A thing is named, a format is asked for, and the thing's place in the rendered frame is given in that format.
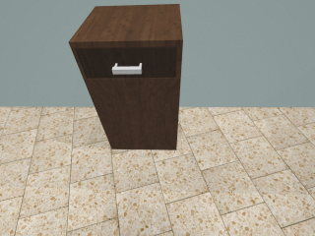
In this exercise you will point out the handle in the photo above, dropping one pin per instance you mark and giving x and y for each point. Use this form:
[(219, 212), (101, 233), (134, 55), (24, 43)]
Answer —
[(127, 70)]

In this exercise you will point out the cabinet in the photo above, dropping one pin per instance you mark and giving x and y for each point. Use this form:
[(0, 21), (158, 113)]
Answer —
[(135, 113)]

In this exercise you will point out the drawer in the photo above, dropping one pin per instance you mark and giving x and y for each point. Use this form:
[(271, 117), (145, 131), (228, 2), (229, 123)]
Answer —
[(157, 61)]

